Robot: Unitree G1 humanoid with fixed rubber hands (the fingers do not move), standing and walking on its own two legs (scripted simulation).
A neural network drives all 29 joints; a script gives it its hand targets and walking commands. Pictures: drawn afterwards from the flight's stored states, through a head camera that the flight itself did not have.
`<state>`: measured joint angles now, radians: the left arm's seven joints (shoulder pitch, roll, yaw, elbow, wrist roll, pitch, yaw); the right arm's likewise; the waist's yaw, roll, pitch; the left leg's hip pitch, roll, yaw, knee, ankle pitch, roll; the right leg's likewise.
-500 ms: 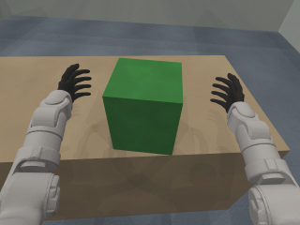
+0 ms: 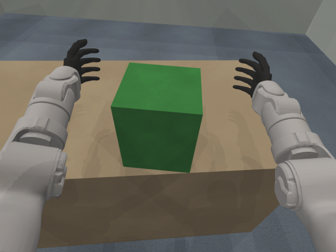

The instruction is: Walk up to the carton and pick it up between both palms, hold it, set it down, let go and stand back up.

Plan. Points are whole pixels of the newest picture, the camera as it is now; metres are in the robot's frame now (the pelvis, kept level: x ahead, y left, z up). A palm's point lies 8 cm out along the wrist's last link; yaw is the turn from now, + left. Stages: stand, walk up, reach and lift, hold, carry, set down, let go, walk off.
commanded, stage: reach and lift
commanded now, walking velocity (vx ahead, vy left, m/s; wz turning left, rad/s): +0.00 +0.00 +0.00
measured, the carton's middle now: (160, 119) +0.50 -0.03 +0.04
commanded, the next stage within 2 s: none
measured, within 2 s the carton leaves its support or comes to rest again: neither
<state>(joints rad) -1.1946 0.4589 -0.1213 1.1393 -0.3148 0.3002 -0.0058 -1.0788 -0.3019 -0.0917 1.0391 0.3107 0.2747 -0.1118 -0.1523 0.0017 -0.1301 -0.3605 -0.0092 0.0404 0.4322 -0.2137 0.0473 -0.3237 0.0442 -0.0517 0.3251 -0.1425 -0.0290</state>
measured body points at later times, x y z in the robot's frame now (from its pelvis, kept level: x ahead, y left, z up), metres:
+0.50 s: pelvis -0.01 -0.02 -0.01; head +0.05 +0.00 +0.44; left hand +0.49 +0.15 +0.11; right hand +0.43 -0.24 +0.11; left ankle +0.00 +0.08 -0.74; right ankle +0.01 -0.10 -0.74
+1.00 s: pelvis +0.00 -0.03 -0.02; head +0.07 +0.00 +0.43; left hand +0.50 +0.14 +0.08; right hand +0.44 -0.23 +0.09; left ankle +0.00 +0.08 -0.74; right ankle +0.01 -0.10 -0.74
